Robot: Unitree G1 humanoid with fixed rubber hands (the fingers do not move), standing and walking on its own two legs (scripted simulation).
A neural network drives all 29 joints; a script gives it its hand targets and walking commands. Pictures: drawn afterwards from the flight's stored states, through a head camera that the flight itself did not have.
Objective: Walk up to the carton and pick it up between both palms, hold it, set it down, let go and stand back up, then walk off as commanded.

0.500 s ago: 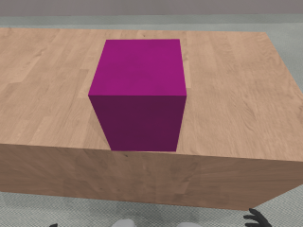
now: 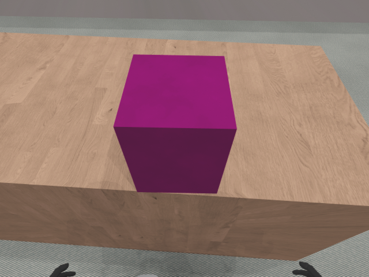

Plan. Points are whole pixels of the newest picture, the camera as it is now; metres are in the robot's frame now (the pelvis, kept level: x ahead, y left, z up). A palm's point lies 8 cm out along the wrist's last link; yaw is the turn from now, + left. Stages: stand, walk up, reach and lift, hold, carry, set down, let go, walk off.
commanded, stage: walk up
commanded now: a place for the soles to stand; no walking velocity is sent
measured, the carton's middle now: (177, 128) +0.42 +0.02 +0.07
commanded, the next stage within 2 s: reach and lift in 0.30 s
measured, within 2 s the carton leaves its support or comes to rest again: neither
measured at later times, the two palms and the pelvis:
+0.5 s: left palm out of the picture +0.13 +0.30 -0.13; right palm out of the picture +0.12 -0.27 -0.12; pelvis -0.02 +0.01 -0.02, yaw -2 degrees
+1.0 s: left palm out of the picture +0.11 +0.28 -0.06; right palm (312, 269) +0.14 -0.25 -0.05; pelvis -0.01 +0.00 +0.00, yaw -3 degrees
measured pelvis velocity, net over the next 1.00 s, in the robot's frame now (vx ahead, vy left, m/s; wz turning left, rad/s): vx -0.01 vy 0.00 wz -0.05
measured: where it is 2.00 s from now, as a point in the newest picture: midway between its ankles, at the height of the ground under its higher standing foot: outside the picture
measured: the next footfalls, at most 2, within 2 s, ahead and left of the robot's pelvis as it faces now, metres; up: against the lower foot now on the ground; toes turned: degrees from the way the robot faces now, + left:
none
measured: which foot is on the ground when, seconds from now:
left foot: down 0.00-1.00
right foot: down 0.00-1.00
